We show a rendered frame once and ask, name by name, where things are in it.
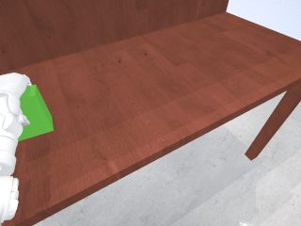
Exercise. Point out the left robot upper arm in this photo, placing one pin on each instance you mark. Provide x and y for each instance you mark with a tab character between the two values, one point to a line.
8	197

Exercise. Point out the robot left hand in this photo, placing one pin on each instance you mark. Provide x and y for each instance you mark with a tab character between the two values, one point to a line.
16	83

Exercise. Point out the left robot forearm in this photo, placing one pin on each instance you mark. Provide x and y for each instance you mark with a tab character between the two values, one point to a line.
10	130

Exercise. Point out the sponge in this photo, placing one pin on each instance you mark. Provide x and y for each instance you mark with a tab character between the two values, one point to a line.
36	111

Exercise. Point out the table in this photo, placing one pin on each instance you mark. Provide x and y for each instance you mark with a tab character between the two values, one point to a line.
129	81

